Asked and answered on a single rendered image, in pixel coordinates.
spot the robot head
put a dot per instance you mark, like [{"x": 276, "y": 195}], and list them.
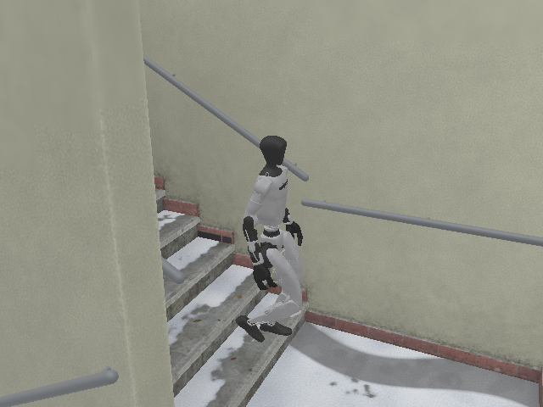
[{"x": 273, "y": 149}]

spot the left robot foot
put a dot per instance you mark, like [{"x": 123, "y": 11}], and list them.
[{"x": 277, "y": 329}]

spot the robot left hand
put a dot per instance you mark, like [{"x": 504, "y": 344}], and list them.
[{"x": 294, "y": 228}]

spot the robot left forearm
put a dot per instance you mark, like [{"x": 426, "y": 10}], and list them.
[{"x": 287, "y": 220}]

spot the robot right hand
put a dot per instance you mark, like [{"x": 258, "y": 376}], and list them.
[{"x": 262, "y": 273}]

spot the robot right forearm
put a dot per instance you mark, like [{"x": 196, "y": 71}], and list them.
[{"x": 248, "y": 225}]

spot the right robot upper arm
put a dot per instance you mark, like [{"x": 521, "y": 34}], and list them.
[{"x": 260, "y": 190}]

